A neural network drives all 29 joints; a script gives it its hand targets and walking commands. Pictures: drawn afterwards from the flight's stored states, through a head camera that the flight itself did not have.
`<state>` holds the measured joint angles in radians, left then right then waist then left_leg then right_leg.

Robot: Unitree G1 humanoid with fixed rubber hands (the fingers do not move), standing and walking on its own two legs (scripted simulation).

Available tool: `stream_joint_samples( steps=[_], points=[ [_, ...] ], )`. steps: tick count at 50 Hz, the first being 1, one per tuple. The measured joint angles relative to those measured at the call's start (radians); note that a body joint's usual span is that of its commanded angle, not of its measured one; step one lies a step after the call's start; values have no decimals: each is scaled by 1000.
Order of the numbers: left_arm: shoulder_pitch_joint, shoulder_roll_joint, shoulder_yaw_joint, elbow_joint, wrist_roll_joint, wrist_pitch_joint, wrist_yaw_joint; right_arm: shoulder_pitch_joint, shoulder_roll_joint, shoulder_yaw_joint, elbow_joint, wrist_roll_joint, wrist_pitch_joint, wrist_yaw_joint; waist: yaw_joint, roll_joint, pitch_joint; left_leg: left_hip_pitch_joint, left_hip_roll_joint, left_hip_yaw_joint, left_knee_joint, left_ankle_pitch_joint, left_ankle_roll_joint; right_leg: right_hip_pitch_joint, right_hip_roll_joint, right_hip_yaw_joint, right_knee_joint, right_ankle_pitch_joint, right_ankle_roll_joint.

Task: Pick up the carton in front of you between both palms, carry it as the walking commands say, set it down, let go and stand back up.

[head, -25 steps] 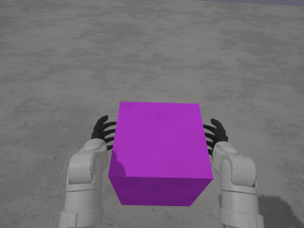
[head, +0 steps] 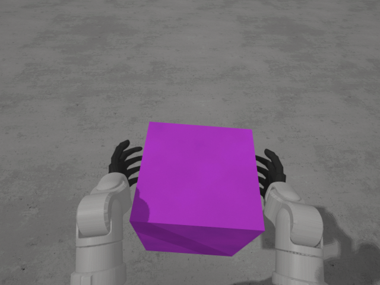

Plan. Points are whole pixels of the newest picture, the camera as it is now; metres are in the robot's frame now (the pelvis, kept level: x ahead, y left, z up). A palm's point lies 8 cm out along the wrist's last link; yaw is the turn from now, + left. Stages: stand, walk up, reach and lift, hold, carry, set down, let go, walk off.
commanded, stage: carry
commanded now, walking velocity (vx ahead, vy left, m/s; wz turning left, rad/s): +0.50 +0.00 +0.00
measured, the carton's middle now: (194, 195) +0.32 -0.02 +0.01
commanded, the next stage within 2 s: none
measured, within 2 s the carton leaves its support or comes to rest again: neither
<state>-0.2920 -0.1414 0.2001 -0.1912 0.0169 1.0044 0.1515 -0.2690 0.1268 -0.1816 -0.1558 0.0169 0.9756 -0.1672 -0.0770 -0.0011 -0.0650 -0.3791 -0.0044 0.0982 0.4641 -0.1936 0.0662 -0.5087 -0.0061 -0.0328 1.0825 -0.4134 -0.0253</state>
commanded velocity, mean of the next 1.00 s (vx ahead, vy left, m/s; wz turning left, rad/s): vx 0.50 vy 0.00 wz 0.00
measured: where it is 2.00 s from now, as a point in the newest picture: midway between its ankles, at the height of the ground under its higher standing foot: (181, 133)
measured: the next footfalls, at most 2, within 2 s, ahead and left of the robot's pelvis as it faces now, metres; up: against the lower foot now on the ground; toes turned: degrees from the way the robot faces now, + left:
right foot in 0.26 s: +0.32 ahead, -0.13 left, +0.00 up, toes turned -9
left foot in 0.64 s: +0.58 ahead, +0.13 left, +0.00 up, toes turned +11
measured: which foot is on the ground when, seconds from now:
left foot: down 0.00-0.30, up 0.32-0.62, down 0.64-1.00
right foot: up 0.00-0.24, down 0.26-0.70, up 0.72-0.96, down 0.98-1.00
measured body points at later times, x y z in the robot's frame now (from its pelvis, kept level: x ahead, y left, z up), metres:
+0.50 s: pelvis +0.32 -0.03 +0.01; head +0.29 -0.04 +0.45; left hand +0.54 +0.14 +0.08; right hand +0.57 -0.16 +0.07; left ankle +0.35 +0.10 -0.70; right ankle +0.28 -0.12 -0.74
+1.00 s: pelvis +0.63 -0.03 -0.01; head +0.62 -0.05 +0.44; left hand +0.87 +0.12 +0.09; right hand +0.87 -0.19 +0.08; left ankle +0.54 +0.12 -0.74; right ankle +0.71 -0.12 -0.74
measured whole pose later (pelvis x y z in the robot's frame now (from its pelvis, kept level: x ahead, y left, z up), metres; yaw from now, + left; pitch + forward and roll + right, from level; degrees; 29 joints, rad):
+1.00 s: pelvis +0.63 -0.03 -0.01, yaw +1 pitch +4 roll +1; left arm 0.08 -0.14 0.04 -0.57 0.06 1.14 0.11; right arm 0.04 0.13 -0.02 -0.55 -0.05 1.18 -0.14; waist -0.04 0.01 -0.13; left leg -0.15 0.11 0.17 0.47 -0.37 -0.05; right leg -0.43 -0.08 -0.20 0.51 -0.17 -0.02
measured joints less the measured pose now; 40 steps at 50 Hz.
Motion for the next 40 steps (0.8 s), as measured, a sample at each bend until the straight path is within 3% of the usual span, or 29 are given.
stream_joint_samples(
  steps=[5,10,13,14,16,18,20,27,32,33,35,38,40],
  points=[
    [70,-2,-34,-61,17,-5,-17,44,19,3,-62,-1,19,2,-3,14,-2,156,16,-30,-103,-38,-11,-59,-31,-42,-326,111,14],
    [166,11,-82,-173,25,46,-21,117,5,65,-156,-12,76,17,53,16,-61,305,32,-26,-130,-142,-43,3,-37,-130,-570,298,24],
    [213,14,-106,-219,21,95,-16,178,0,96,-214,-35,123,27,77,17,-111,367,31,-27,-84,-241,-62,76,-34,-172,-630,295,9],
    [227,14,-118,-216,16,101,-14,199,-1,97,-233,-41,139,28,85,40,-123,360,52,-28,-19,-281,-69,84,-22,-185,-601,291,-17],
    [245,14,-144,-197,6,119,-9,254,-1,91,-264,-48,169,28,96,53,-136,250,66,-47,266,-253,-73,99,-24,-208,-540,215,-38],
    [277,13,-162,-207,11,146,-6,303,2,94,-278,-44,184,28,99,33,-132,110,46,-51,543,-262,-65,149,-38,-211,-556,177,-25],
    [325,10,-167,-225,12,154,-10,335,6,111,-294,-54,201,30,102,21,-124,5,50,-29,613,-227,-67,217,-40,-207,-612,167,-19],
    [370,7,-170,-283,22,156,-17,362,10,137,-324,-70,197,43,108,3,-97,-130,97,24,188,-56,-68,422,-38,-180,-745,115,8],
    [357,8,-175,-331,25,159,-18,346,8,138,-370,-66,200,44,93,-23,-113,-65,87,94,30,34,-61,519,-73,-147,-657,-41,54],
    [352,9,-168,-340,26,162,-20,336,7,143,-367,-66,199,44,86,-34,-120,-57,79,101,47,94,-50,518,-91,-138,-603,-88,62],
    [337,11,-147,-321,29,173,-18,306,3,156,-318,-71,197,37,71,-55,-136,-60,70,125,130,28,-36,440,-125,-97,-403,-98,49],
    [319,13,-132,-278,28,192,-20,286,2,150,-264,-69,210,32,42,-22,-125,-15,80,125,110,-39,-46,247,-84,-35,-80,-100,39],
    [310,13,-140,-262,28,193,-21,295,3,139,-266,-67,210,31,27,-1,-98,40,80,121,39,-28,-53,141,-73,-46,-40,-60,38]
  ],
)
